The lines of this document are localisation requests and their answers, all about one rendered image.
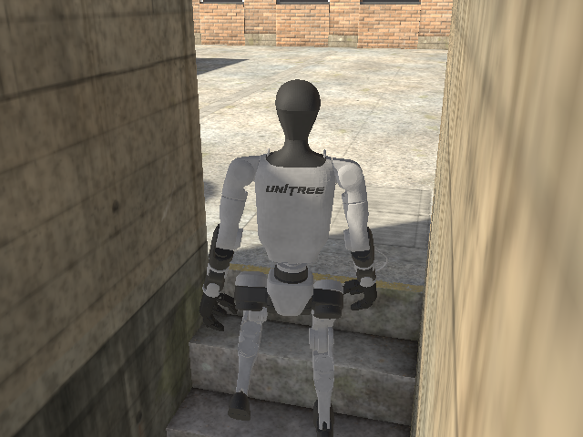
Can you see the left robot upper arm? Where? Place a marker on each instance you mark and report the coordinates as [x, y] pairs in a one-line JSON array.
[[241, 173]]

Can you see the left robot forearm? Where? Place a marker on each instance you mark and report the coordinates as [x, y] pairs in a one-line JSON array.
[[218, 267]]

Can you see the right robot forearm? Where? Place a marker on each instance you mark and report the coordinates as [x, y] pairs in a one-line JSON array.
[[364, 264]]

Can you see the humanoid robot torso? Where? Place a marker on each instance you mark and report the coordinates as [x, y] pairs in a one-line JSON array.
[[294, 210]]

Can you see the robot right hand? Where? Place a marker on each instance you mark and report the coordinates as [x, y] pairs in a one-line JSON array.
[[370, 294]]

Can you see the right robot upper arm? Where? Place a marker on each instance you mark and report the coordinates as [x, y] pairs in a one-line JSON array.
[[349, 176]]

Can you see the robot head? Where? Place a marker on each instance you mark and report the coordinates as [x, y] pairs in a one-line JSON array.
[[297, 104]]

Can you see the robot left hand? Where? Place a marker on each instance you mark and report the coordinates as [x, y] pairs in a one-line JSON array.
[[209, 305]]

